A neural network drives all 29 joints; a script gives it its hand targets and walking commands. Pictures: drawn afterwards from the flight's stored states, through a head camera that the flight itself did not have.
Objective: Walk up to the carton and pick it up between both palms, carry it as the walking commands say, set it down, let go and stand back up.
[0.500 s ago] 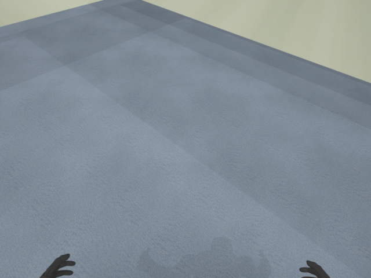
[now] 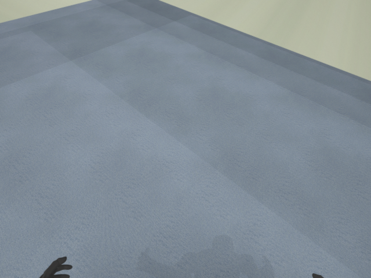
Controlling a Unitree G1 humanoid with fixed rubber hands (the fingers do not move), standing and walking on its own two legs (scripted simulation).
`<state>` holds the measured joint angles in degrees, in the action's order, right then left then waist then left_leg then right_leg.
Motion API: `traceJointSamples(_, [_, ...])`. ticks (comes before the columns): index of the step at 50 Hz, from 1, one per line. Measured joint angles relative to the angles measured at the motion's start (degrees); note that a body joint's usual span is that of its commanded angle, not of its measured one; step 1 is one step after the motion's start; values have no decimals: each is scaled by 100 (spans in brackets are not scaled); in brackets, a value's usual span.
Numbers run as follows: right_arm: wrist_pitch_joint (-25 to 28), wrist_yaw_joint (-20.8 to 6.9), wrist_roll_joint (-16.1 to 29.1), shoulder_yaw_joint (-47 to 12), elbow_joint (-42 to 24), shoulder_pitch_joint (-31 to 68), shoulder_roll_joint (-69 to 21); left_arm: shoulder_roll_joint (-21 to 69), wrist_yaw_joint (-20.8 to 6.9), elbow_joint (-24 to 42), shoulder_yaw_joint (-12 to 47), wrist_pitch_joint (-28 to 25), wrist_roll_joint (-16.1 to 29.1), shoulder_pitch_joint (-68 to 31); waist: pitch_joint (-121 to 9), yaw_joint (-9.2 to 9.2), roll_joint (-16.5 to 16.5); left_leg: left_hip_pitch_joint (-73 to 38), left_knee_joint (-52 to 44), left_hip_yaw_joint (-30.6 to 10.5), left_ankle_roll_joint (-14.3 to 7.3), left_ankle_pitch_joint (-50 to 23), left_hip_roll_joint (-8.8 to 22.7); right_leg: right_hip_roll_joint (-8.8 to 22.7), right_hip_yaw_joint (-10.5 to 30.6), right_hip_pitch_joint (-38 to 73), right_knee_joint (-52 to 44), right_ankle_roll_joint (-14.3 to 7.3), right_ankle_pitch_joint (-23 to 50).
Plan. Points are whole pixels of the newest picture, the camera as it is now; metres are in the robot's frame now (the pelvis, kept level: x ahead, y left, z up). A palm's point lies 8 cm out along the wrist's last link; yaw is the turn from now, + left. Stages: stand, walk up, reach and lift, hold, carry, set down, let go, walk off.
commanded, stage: walk up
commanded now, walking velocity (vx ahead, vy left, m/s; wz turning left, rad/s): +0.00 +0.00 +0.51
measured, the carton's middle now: out of the picture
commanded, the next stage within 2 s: none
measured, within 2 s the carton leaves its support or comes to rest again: neither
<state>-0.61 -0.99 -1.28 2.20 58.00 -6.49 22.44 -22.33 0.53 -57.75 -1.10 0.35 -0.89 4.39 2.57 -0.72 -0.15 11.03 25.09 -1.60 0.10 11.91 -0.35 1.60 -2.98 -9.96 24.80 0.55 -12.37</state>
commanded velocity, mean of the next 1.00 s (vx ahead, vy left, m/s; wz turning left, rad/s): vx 0.00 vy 0.00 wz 0.50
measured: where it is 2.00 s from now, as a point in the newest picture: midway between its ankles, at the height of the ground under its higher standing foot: outside the picture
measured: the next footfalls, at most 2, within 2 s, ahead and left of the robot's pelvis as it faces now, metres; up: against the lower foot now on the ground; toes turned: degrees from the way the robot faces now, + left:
right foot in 0.76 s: +0.06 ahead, -0.08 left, +0.00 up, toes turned +22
left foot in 1.16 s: -0.06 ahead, +0.16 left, +0.00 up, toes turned +43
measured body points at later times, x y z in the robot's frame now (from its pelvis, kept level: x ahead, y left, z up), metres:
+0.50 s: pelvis -0.01 +0.05 +0.00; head +0.02 +0.09 +0.45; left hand +0.02 +0.35 -0.15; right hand +0.16 -0.19 -0.11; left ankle +0.00 +0.13 -0.74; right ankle +0.01 -0.11 -0.67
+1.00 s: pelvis +0.00 +0.01 +0.00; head +0.05 +0.02 +0.45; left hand -0.06 +0.30 -0.11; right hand +0.21 -0.17 -0.15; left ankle -0.08 +0.15 -0.68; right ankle +0.02 -0.09 -0.74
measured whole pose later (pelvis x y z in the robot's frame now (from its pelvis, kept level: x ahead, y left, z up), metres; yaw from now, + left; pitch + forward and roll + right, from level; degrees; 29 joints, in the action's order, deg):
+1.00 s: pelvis +0.00 +0.01 +0.00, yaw +32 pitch +1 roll +2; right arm -4.4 -2.0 -0.7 3.4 47.8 -11.4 16.4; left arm -14.9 1.5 -46.0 -2.3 1.3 -1.8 12.0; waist 4.5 -0.4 1.3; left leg 26.7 53.6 0.4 5.4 24.1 1.5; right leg 5.7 -8.6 -11.2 28.7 -0.3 -18.4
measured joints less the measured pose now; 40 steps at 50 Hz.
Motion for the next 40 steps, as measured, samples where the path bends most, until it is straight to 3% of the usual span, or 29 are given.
traceJointSamples(3, [-171, -46, 5, 100, -244, -62, -32, 118, 100, 315, -77, 68, -25, 36, 148, 6, 40, 593, 1041, -32, 65, 555, -38, 75, -226, -191, 358, -14, -251])
traceJointSamples(5, [-273, -57, -7, 128, -408, -79, -115, 194, 125, 439, -111, 100, -65, 125, 237, 54, -19, 1064, 2185, 206, 183, 1327, -27, 191, -314, -247, 454, -14, -306])
traceJointSamples(7, [-336, -107, 11, 136, -525, -73, -218, 276, 125, 460, -149, 152, -109, 221, 310, 84, -76, 1209, 2561, 417, 269, 1474, 47, 309, -390, -242, 495, 51, -324])
traceJointSamples(11, [-335, -156, 45, 71, -693, -67, -387, 368, 83, 430, -209, 209, -165, 412, 351, 86, -178, 774, 1558, 690, 264, 1110, 203, 537, -560, -321, 855, 236, -530])
traceJointSamples(13, [-256, -115, 28, 59, -784, -73, -385, 404, 76, 457, -187, 258, -180, 467, 354, 77, -156, 762, 1346, 638, -63, 505, 178, 564, -465, -658, 1638, 242, -1154])
traceJointSamples(15, [-205, -69, 12, 39, -827, -80, -444, 453, 96, 491, -184, 336, -147, 427, 427, 74, -168, 852, 1504, 573, -330, 646, 92, 386, -39, -1112, 2724, 298, -1743])
traceJointSamples(20, [-214, 33, 34, 51, -843, -155, -603, 532, 47, 521, -179, 342, -63, 326, 420, 41, -150, 595, 784, 339, -433, 309, -97, 194, 281, -1665, 3847, 345, -1185])
traceJointSamples(29, [-198, 72, -6, 84, -885, -294, -572, 513, 62, 743, -114, 379, 1, 148, 155, -80, 35, 497, 100, -183, -458, -160, -349, 51, 307, -1218, 2396, 412, -1104])
traceJointSamples(36, [-255, 32, -23, 156, -912, -474, -417, 550, 108, 1062, -55, 204, 84, 151, 53, -201, 188, 694, -47, -585, -291, -376, -536, -116, 204, -707, 997, 280, -862])
traceJointSamples(38, [-245, 21, -8, 151, -943, -587, -401, 543, 137, 1160, -60, 131, 61, 251, 20, -139, 160, 893, 299, -617, -217, -142, -637, -46, 128, -398, 294, 114, -397])
traceJointSamples(40, [-254, 29, -34, 166, -937, -641, -441, 588, 143, 1159, -72, 126, -18, 358, 70, -107, 215, 1266, 1316, -493, -52, 860, -610, -33, 2, -392, 364, -85, -352])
